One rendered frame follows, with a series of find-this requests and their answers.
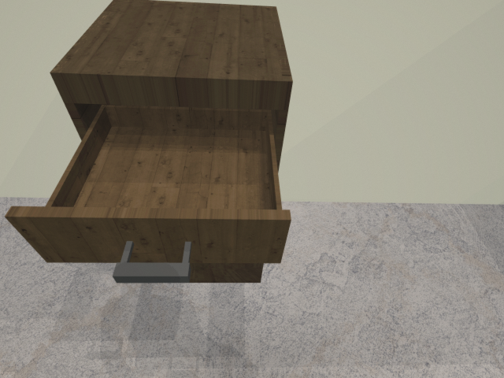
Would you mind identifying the drawer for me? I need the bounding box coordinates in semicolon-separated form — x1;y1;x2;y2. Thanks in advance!
5;105;291;263

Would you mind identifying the cabinet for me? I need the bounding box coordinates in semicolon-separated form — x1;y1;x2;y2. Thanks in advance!
50;0;293;283

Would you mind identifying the handle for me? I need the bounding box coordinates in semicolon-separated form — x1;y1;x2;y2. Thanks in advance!
113;241;191;283

